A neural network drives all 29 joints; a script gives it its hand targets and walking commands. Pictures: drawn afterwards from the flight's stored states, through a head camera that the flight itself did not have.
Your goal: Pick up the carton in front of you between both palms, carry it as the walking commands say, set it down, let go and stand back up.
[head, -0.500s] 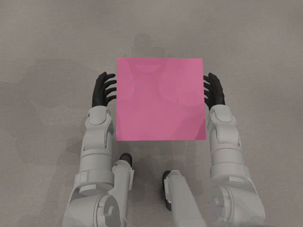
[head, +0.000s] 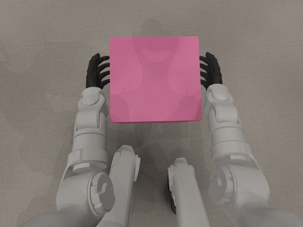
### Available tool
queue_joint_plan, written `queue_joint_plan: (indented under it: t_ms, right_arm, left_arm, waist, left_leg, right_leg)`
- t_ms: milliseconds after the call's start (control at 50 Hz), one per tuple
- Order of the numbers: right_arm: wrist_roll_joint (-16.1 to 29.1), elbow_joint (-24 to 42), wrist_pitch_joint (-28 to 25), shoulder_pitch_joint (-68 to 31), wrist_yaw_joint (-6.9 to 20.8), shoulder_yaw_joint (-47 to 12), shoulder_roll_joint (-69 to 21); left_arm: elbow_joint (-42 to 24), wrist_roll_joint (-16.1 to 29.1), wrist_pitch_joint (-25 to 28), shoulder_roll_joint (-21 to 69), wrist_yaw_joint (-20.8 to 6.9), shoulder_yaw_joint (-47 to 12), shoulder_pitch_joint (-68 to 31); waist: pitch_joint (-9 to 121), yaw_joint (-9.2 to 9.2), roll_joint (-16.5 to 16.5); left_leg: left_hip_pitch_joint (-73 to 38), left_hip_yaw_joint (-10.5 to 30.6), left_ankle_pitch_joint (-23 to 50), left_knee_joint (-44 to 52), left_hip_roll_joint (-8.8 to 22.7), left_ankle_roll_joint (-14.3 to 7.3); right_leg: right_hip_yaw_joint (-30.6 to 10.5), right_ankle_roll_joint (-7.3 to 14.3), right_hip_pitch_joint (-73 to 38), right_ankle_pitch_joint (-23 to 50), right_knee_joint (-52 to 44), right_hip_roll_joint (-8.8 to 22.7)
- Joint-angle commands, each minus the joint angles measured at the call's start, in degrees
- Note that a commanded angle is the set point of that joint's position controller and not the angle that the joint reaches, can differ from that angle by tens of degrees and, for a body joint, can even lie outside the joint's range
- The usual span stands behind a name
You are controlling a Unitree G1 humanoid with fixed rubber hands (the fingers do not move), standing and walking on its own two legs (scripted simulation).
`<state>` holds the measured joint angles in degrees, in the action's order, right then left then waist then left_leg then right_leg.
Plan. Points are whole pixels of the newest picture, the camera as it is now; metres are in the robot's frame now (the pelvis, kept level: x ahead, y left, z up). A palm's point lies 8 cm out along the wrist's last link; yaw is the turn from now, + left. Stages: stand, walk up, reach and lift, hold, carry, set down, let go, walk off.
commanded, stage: set down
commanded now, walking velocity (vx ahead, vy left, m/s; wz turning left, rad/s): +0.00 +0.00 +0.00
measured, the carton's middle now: (153, 89) +0.46 +0.05 -0.18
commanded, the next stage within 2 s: none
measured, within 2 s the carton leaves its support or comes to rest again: rests again in 1.54 s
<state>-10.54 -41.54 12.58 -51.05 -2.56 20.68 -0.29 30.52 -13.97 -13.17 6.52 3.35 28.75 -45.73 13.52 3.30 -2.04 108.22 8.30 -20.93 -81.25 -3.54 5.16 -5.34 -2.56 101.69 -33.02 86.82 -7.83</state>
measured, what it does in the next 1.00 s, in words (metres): lowers itself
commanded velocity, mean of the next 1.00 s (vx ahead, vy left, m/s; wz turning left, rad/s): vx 0.00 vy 0.00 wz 0.00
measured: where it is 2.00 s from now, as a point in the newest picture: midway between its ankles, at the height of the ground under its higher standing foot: (148, 187)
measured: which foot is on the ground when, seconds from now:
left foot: down 0.00-1.00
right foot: down 0.00-1.00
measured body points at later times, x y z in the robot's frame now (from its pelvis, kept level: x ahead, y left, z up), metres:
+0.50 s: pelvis -0.04 +0.00 -0.12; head +0.30 +0.03 +0.18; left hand +0.45 +0.21 -0.26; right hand +0.52 -0.09 -0.25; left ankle +0.11 +0.15 -0.53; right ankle +0.04 -0.13 -0.53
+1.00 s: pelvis -0.03 -0.01 -0.16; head +0.34 -0.02 +0.10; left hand +0.46 +0.22 -0.33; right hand +0.53 -0.08 -0.35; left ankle +0.11 +0.15 -0.53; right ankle +0.04 -0.12 -0.53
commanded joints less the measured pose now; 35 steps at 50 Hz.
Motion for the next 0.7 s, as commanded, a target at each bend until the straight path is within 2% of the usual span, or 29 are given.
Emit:
queue_joint_plan:
  t_ms: [0, 160, 360, 480, 620, 660, 680]
  right_arm:
    - [6.57, 0.18, -2.22, -33.87, 12.13, -28.97, -51.15]
    - [8.27, -3.12, -1.78, -42.35, 12.31, -27.59, -47.58]
    - [7.49, -9.84, -1.31, -50.05, 12.82, -22.96, -42.66]
    - [8.35, -11.72, -1.52, -54.41, 12.20, -23.26, -39.89]
    - [11.16, -11.68, -2.29, -59.19, 10.83, -27.05, -37.42]
    - [11.44, -11.43, -2.43, -60.37, 10.44, -27.84, -36.81]
    - [11.59, -10.60, -2.59, -60.99, 10.11, -28.56, -37.06]
  left_arm:
    - [4.29, 6.08, 0.18, 49.19, -10.68, -32.95, -33.04]
    - [3.13, 7.20, -0.49, 47.07, -8.38, -32.21, -42.45]
    - [5.33, 6.52, -0.54, 42.29, -7.64, -26.90, -52.31]
    - [6.11, 7.01, 0.04, 38.54, -7.85, -24.51, -57.06]
    - [6.87, 9.41, 1.12, 34.72, -8.70, -23.26, -61.22]
    - [6.35, 10.35, 1.42, 34.06, -9.28, -22.79, -63.14]
    - [6.54, 11.07, 1.65, 34.78, -9.66, -22.65, -62.52]
  waist:
    - [53.51, 1.32, -0.70]
    - [55.04, 2.01, 0.65]
    - [51.18, 2.99, 1.33]
    - [50.93, 4.64, -0.17]
    - [51.15, 6.63, -2.68]
    - [49.48, 7.56, -4.87]
    - [48.80, 7.31, -6.32]
  left_leg:
    - [-42.76, -12.41, 20.27, -2.39, -5.17, -0.99]
    - [-41.46, -13.13, 16.07, -8.49, -4.87, -0.34]
    - [-36.01, -14.12, 12.00, -14.82, -4.03, -0.06]
    - [-32.15, -15.01, 12.50, -19.32, -3.27, 0.04]
    - [-28.51, -15.82, 15.33, -25.01, -2.34, 0.03]
    - [-24.42, -15.83, 14.71, -25.99, -2.08, -0.18]
    - [-23.41, -15.59, 15.51, -26.48, -2.08, -0.26]
  right_leg:
    - [8.19, -0.52, -12.42, 18.16, -7.04, -3.98]
    - [9.71, -0.10, -4.33, 11.77, 0.09, -4.57]
    - [10.59, 0.53, 5.08, 6.38, 7.03, -4.30]
    - [10.50, 0.32, 6.50, 6.35, 10.94, -3.93]
    - [10.12, -0.11, 5.11, 9.11, 15.62, -3.20]
    - [9.67, 0.07, 3.99, 9.63, 16.71, -2.78]
    - [9.90, 0.00, 3.66, 10.83, 17.26, -2.80]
